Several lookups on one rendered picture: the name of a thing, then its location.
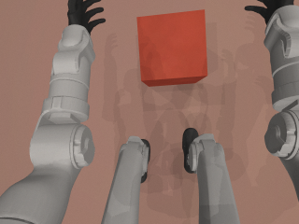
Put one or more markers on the robot right forearm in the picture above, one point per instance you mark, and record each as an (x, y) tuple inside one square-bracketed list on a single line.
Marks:
[(282, 41)]

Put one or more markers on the right robot foot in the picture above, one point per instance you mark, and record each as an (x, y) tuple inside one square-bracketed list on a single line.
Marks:
[(188, 136)]

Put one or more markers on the robot left upper arm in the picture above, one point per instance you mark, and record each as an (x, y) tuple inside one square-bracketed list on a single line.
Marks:
[(58, 153)]

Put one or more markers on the robot left hand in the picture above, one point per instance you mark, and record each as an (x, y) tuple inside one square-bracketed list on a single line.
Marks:
[(77, 14)]

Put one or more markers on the robot left forearm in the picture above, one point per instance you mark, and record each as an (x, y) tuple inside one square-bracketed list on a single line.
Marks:
[(67, 101)]

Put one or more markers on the left robot shin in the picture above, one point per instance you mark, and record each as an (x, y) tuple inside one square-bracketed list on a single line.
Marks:
[(131, 138)]

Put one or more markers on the robot right upper arm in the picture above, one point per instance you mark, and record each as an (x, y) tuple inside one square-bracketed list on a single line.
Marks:
[(282, 140)]

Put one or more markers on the robot right hand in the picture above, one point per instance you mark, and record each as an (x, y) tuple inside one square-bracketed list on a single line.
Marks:
[(272, 6)]

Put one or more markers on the carton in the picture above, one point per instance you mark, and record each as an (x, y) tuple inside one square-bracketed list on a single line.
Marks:
[(172, 48)]

